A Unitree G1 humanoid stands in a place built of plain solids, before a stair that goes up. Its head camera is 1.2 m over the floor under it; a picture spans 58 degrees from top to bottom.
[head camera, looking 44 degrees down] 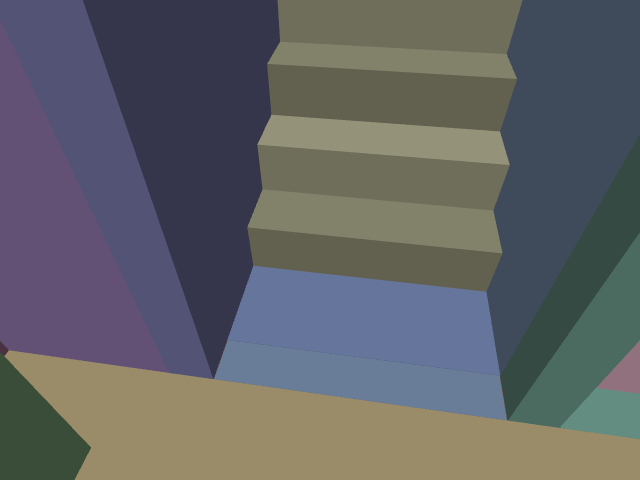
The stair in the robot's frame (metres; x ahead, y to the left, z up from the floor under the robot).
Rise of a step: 0.20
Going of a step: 0.22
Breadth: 0.85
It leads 8 degrees to the right of straight ahead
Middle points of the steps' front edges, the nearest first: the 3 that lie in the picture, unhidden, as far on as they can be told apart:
1.04 -0.17 0.20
1.25 -0.20 0.39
1.47 -0.23 0.59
